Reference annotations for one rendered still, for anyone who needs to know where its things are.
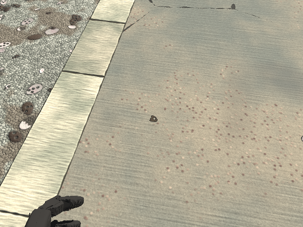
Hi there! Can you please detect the left robot hand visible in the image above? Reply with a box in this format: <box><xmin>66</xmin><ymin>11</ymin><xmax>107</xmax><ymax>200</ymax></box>
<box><xmin>25</xmin><ymin>195</ymin><xmax>84</xmax><ymax>227</ymax></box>

